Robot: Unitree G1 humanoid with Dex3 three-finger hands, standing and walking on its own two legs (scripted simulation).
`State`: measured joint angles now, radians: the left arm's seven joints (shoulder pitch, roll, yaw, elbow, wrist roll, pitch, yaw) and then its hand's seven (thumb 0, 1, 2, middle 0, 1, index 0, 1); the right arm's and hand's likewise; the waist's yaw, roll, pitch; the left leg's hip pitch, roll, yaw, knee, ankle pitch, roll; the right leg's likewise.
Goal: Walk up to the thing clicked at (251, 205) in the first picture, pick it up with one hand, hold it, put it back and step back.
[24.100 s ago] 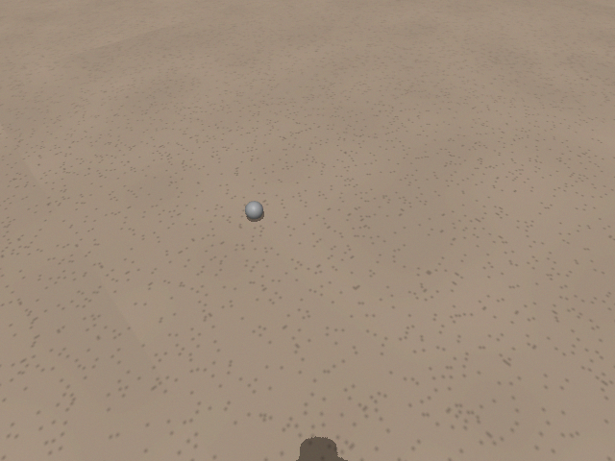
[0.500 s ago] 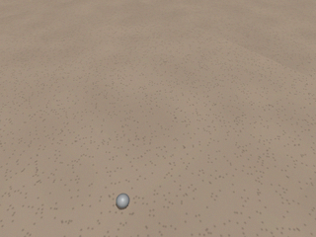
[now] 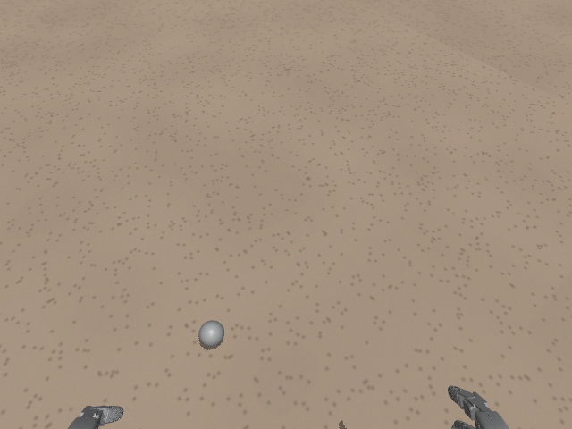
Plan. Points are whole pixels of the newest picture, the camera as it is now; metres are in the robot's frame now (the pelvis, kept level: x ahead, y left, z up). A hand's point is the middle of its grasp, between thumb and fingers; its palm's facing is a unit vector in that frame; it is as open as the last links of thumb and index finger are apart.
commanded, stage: rise first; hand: left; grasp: from above
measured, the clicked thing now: (211, 333) +0.49 +0.24 -0.71
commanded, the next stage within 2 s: none
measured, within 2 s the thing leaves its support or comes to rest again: neither
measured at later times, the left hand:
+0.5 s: hand out of the picture +0.14 +0.26 -0.19, palm faces -0.15 -0.88 -0.45, open 13.9 cm
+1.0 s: hand out of the picture +0.18 +0.29 -0.30, palm faces -0.38 -0.66 -0.64, open 14.0 cm
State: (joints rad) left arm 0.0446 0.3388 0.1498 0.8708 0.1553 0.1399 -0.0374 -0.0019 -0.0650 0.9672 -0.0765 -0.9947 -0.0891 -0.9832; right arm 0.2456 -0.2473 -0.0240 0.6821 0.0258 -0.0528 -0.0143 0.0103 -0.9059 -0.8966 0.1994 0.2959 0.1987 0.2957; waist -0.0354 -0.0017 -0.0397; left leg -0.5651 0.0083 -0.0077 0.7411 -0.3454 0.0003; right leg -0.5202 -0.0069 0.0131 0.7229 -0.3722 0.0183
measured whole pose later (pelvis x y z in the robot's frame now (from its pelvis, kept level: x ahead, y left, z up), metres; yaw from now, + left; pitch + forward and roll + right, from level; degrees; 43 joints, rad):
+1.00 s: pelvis -0.04 +0.00 -0.16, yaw +0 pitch +28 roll -2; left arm 0.01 0.44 0.12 0.58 0.50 0.05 0.02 -0.01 -0.53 0.96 -0.10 -1.07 -0.10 -1.07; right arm 0.13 -0.28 -0.03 0.59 0.00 -0.22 -0.01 0.01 -0.91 -0.90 0.20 0.30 0.20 0.30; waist -0.03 0.00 -0.17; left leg -1.42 0.01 -0.04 1.55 -0.62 0.00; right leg -1.36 0.00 -0.01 1.53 -0.66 0.02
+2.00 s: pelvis -0.09 +0.00 -0.39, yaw -7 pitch +34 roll -8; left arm -0.91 0.82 0.14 1.35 1.28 -0.31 0.30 0.00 -0.53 1.01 -0.09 -1.02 -0.09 -1.02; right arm 0.13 -0.26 0.03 0.74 -0.12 0.00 0.11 0.00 -0.91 -0.90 0.20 0.30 0.20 0.30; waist -0.18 -0.02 -0.06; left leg -2.26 0.01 -0.14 2.31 -0.66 -0.01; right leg -2.16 0.05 -0.08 2.25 -0.70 0.04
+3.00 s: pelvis -0.09 +0.00 -0.42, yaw -11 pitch +33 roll -11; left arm -1.03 0.93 0.13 1.44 1.27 -0.26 0.30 0.00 -0.56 1.02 -0.08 -1.05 -0.08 -1.05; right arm 0.13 -0.27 0.13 0.69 -0.15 0.01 0.13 0.00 -0.92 -0.90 0.20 0.30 0.20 0.30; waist -0.25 -0.04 0.01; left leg -2.34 0.02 -0.18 2.42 -0.68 -0.01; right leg -2.22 0.07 -0.11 2.32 -0.71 0.05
